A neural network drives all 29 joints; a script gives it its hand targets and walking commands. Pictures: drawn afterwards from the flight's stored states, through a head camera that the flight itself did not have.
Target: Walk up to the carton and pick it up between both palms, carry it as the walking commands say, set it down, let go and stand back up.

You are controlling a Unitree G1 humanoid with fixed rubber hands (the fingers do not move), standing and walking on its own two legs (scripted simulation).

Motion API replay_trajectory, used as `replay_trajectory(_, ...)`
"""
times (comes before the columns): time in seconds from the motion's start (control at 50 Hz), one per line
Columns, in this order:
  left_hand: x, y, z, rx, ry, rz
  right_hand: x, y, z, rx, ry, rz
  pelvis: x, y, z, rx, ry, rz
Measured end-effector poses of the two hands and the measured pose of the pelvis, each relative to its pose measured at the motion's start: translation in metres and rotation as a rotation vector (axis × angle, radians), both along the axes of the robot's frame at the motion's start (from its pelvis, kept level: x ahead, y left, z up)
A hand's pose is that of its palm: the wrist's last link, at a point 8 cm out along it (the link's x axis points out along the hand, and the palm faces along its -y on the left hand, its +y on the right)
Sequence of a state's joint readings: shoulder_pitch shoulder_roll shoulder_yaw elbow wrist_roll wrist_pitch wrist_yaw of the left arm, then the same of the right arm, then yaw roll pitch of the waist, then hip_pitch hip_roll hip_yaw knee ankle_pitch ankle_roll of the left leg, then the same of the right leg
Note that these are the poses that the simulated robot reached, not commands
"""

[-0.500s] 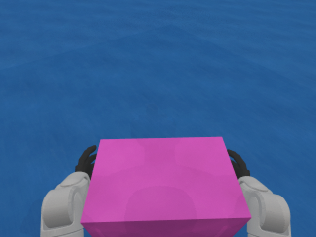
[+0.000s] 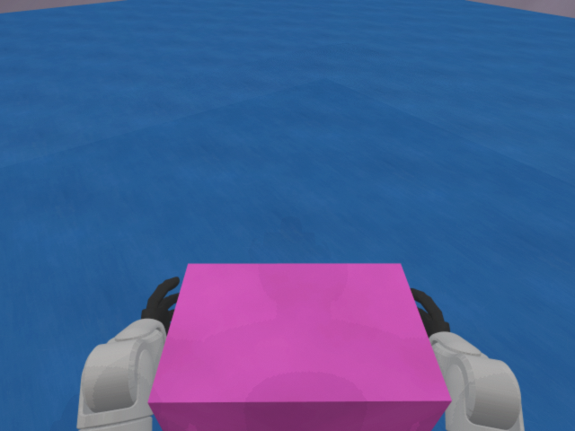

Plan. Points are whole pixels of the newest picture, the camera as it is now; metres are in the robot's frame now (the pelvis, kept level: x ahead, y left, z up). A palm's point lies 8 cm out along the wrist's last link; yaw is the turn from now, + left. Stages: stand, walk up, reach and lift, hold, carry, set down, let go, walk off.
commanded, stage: carry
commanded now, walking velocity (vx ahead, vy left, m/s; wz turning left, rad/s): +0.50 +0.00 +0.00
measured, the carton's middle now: (293, 383) +0.20 +0.00 +0.02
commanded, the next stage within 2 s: none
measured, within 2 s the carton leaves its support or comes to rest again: neither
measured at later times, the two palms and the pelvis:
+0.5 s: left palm (209, 200) +0.57 +0.17 +0.03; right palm (378, 197) +0.58 -0.18 +0.03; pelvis +0.33 -0.01 -0.03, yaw -2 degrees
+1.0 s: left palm (244, 107) +1.01 +0.13 +0.04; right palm (360, 102) +1.02 -0.22 +0.05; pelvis +0.76 -0.05 +0.00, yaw +1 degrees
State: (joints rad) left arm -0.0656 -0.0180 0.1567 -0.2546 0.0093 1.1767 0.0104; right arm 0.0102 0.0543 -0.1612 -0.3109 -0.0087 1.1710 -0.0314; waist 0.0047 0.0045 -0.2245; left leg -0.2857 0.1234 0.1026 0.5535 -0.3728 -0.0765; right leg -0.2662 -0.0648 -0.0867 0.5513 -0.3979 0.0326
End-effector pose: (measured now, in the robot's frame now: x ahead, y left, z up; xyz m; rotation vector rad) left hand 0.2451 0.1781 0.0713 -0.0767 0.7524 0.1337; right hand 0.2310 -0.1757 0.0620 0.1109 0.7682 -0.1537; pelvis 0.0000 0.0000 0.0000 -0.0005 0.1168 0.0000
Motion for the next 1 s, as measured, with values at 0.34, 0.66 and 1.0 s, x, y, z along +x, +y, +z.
replay_trajectory(0.34, 0.214, -0.042, -0.044, -0.085, 0.039, -0.023, 0.189, -0.039, -0.033, -0.02, 0.04, -0.086, 0.194, -0.018, -0.017, -0.016, 0.051, 0.016)
replay_trajectory(0.66, 0.481, -0.02, -0.031, -0.043, 0.023, -0.018, 0.459, -0.017, -0.034, 0.035, 0.026, -0.081, 0.461, -0.011, -0.01, 0.027, 0.031, -0.094)
replay_trajectory(1.0, 0.761, -0.046, -0.029, -0.054, 0.013, 0.113, 0.792, -0.046, -0.013, -0.002, 0.019, 0.057, 0.764, -0.049, -0.004, -0.008, 0.051, 0.025)
